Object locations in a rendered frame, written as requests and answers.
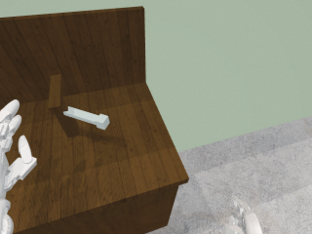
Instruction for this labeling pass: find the counter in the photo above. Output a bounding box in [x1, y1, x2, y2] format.
[0, 6, 189, 234]

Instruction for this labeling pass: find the tap lever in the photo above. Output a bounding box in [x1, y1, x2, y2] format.
[63, 106, 110, 130]

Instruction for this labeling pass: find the left robot hand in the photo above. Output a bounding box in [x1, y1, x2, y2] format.
[0, 99, 37, 199]

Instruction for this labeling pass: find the robot left forearm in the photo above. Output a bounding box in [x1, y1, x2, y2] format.
[0, 198, 14, 234]

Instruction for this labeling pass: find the right robot hand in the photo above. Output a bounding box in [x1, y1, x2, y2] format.
[225, 195, 263, 234]

